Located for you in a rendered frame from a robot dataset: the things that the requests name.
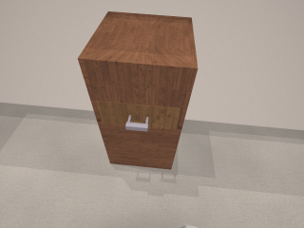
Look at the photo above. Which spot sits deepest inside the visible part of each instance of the cabinet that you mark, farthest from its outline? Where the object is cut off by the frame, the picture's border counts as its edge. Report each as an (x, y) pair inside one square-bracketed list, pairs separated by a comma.
[(141, 59)]

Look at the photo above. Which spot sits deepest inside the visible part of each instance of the handle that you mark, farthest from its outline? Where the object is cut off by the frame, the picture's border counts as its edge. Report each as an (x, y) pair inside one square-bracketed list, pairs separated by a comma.
[(136, 126)]

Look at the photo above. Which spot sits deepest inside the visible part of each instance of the drawer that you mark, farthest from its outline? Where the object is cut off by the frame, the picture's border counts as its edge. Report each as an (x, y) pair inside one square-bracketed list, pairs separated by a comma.
[(163, 117)]

